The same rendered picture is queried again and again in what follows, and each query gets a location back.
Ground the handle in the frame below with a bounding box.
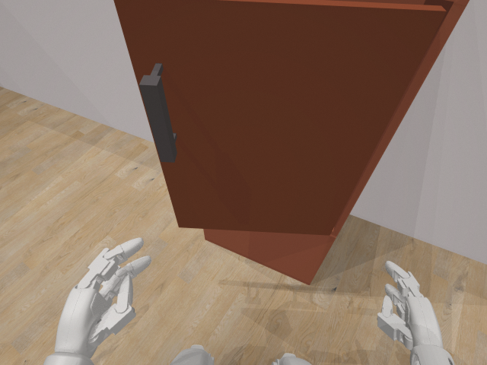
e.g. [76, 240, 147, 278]
[139, 63, 177, 163]

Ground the left robot hand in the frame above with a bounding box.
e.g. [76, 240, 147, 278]
[54, 237, 151, 359]

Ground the cupboard door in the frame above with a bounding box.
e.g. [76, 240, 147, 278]
[114, 0, 447, 236]

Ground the right robot hand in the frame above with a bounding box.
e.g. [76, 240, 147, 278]
[377, 261, 444, 351]

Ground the right robot forearm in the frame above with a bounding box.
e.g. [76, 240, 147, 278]
[410, 344, 454, 365]

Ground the robot left thigh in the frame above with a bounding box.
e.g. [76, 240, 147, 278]
[170, 348, 215, 365]

